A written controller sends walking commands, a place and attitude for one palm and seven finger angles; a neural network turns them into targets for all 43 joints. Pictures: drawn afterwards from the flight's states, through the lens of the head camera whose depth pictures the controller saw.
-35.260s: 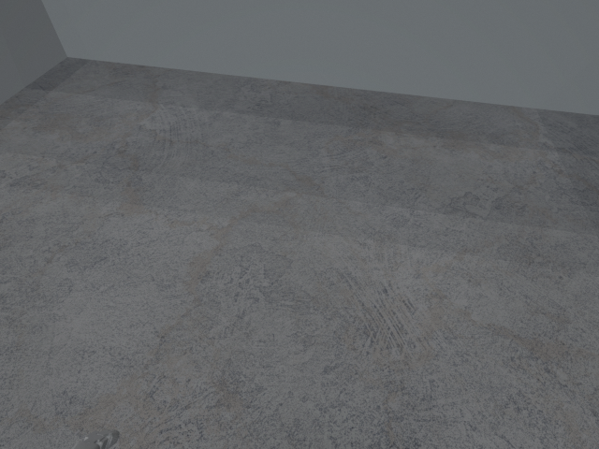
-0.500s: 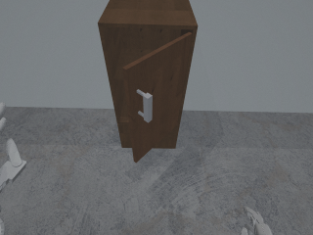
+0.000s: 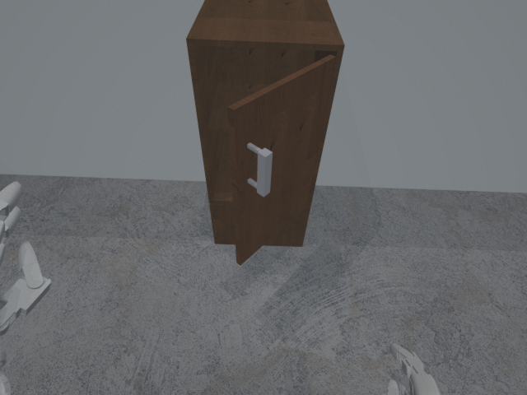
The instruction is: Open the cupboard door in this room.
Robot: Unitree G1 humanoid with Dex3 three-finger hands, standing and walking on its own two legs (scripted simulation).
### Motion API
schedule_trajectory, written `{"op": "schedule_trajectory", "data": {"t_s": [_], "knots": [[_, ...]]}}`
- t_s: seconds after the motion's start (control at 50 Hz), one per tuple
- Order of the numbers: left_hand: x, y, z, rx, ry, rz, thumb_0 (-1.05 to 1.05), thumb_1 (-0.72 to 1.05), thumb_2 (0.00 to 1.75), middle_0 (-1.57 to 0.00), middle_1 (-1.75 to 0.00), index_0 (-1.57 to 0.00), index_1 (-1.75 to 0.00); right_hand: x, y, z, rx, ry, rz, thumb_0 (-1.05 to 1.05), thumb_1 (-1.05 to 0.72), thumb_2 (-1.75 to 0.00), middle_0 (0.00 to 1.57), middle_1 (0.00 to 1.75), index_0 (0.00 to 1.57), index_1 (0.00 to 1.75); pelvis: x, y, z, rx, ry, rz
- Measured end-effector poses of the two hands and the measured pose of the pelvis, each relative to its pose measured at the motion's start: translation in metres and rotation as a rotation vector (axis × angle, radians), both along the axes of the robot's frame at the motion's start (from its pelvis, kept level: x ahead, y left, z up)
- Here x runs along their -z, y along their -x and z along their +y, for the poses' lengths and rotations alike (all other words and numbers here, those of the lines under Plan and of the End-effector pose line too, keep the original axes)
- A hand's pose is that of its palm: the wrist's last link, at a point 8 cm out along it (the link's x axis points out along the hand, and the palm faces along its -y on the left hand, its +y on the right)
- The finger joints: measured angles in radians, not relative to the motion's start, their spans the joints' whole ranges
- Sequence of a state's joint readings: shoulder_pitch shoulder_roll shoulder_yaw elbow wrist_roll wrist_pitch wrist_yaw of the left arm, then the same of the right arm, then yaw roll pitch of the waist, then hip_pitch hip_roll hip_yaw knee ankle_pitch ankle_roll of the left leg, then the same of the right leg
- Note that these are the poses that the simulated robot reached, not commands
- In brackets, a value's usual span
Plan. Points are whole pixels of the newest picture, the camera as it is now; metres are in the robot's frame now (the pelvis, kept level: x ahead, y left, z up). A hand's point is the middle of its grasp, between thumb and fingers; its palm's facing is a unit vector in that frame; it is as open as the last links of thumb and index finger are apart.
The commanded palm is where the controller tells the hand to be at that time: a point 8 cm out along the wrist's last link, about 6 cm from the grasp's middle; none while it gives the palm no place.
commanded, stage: stop stepping back and stand still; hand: left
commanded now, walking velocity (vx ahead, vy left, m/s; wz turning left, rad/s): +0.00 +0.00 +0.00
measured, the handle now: (257, 169) +0.62 +0.05 -0.04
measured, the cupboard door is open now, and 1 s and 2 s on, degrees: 49 49 49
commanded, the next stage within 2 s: let the arm hang, fingers relaxed in 0.02 s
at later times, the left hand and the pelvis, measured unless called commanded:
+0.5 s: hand out of the picture +0.00 +0.16 -0.19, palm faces +0.00 -0.99 -0.17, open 7.1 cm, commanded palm none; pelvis +0.00 -0.01 -0.01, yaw +2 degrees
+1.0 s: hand out of the picture +0.04 +0.17 -0.17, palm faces +0.04 -0.97 -0.23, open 7.4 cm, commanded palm none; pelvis +0.02 -0.02 +0.00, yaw +1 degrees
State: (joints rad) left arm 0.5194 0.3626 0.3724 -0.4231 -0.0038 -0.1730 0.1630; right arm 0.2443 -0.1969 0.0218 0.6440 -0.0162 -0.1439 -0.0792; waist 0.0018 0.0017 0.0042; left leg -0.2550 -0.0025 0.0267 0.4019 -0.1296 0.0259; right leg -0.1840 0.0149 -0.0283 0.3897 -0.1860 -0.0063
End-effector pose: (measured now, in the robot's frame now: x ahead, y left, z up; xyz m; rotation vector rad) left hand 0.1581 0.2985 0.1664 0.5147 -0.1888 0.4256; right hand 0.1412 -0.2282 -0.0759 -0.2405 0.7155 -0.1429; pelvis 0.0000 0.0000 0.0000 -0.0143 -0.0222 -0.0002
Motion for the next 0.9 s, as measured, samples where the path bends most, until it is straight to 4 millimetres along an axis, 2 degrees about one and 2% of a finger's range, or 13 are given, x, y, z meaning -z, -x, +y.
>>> {"op": "schedule_trajectory", "data": {"t_s": [0.12, 0.14, 0.18, 0.22, 0.26, 0.3, 0.34, 0.38, 0.42, 0.54, 0.64, 0.74, 0.9], "knots": [[-0.006, -0.004, -0.004, 0.031, -0.032, 0.001, 0.01, 0.89, 0.9, -0.21, -0.3, -0.21, -0.3, -0.001, -0.001, -0.005, 0.013, -0.002, -0.005, 0.02, -0.9, -0.89, 0.2, 0.3, 0.2, 0.3, 0.0, -0.002, -0.002, 0.003, 0.007, 0.007], [0.002, -0.008, -0.003, 0.044, -0.04, 0.027, 0.01, 0.89, 0.9, -0.21, -0.3, -0.21, -0.3, 0.003, -0.002, -0.007, -0.002, -0.01, -0.003, 0.02, -0.9, -0.89, 0.2, 0.3, 0.2, 0.3, 0.001, -0.002, -0.001, -0.004, 0.01, 0.015], [0.043, -0.02, 0.002, 0.051, 0.01, 0.195, 0.0, 0.89, 0.9, -0.2, -0.3, -0.21, -0.3, 0.018, -0.003, -0.013, -0.035, -0.02, 0.055, 0.01, -0.9, -0.89, 0.2, 0.3, 0.2, 0.3, 0.005, 0.0, 0.001, -0.017, 0.011, 0.024], [0.104, -0.026, 0.005, 0.026, 0.11, 0.437, 0.0, 0.9, 0.9, -0.2, -0.3, -0.21, -0.3, 0.033, 0.001, -0.022, -0.04, -0.02, 0.132, 0.01, -0.9, -0.89, 0.2, 0.3, 0.2, 0.3, 0.008, 0.003, 0.002, -0.022, 0.006, 0.024], [0.167, -0.016, -0.002, 0.0, 0.21, 0.687, 0.0, 0.9, 0.9, -0.2, -0.3, -0.2, -0.3, 0.043, 0.009, -0.03, -0.023, -0.016, 0.194, 0.01, -0.9, -0.89, 0.2, 0.3, 0.2, 0.3, 0.011, 0.005, 0.002, -0.02, -0.001, 0.018], [0.221, 0.007, -0.017, -0.013, 0.3, 0.913, 0.0, 0.9, 0.9, -0.2, -0.3, -0.2, -0.3, 0.047, 0.022, -0.037, 0.003, -0.008, 0.248, 0.01, -0.91, -0.89, 0.2, 0.3, 0.2, 0.3, 0.012, 0.006, 0.0, -0.017, -0.007, 0.012], [0.264, 0.038, -0.039, -0.016, 0.385, 1.106, 0.01, 0.91, 0.9, -0.2, -0.3, -0.2, -0.29, 0.049, 0.039, -0.044, 0.03, 0.005, 0.309, 0.01, -0.91, -0.89, 0.2, 0.3, 0.2, 0.3, 0.012, 0.006, -0.003, -0.015, -0.01, 0.005], [0.295, 0.072, -0.062, -0.015, 0.465, 1.263, 0.01, 0.91, 0.9, -0.2, -0.3, -0.2, -0.29, 0.05, 0.059, -0.048, 0.053, 0.02, 0.384, 0.01, -0.91, -0.89, 0.2, 0.3, 0.2, 0.3, 0.01, 0.006, -0.005, -0.015, -0.01, 0.002], [0.313, 0.105, -0.082, -0.027, 0.54, 1.383, 0.01, 0.91, 0.9, -0.2, -0.3, -0.2, -0.29, 0.051, 0.08, -0.05, 0.073, 0.031, 0.466, 0.01, -0.91, -0.89, 0.2, 0.3, 0.2, 0.3, 0.009, 0.005, -0.008, -0.016, -0.009, 0.002], [0.322, 0.181, -0.083, -0.184, 0.627, 1.568, 0.01, 0.97, 0.9, -0.21, -0.3, -0.21, -0.3, 0.057, 0.135, -0.043, 0.102, 0.018, 0.686, 0.01, -0.91, -0.89, 0.19, 0.3, 0.19, 0.3, 0.004, 0.0, -0.015, -0.03, -0.001, 0.003], [0.312, 0.212, -0.075, -0.274, 0.621, 1.637, 0.01, 0.94, 0.9, -0.2, -0.3, -0.21, -0.3, 0.065, 0.152, -0.028, 0.11, -0.035, 0.756, 0.01, -0.91, -0.89, 0.19, 0.3, 0.19, 0.3, 0.003, -0.004, -0.016, -0.033, -0.001, -0.001], [0.305, 0.207, -0.067, -0.304, 0.591, 1.624, 0.01, 0.92, 0.9, -0.2, -0.3, -0.2, -0.3, 0.073, 0.147, -0.014, 0.108, -0.085, 0.742, 0.01, -0.91, -0.89, 0.2, 0.3, 0.2, 0.3, 0.002, -0.007, -0.016, -0.03, -0.004, -0.007], [0.304, 0.154, -0.07, -0.242, 0.566, 1.493, 0.0, 0.91, 0.9, -0.2, -0.3, -0.2, -0.29, 0.079, 0.121, -0.004, 0.09, -0.118, 0.666, 0.01, -0.91, -0.89, 0.2, 0.3, 0.2, 0.3, 0.001, -0.013, -0.016, -0.026, -0.012, -0.015]]}}
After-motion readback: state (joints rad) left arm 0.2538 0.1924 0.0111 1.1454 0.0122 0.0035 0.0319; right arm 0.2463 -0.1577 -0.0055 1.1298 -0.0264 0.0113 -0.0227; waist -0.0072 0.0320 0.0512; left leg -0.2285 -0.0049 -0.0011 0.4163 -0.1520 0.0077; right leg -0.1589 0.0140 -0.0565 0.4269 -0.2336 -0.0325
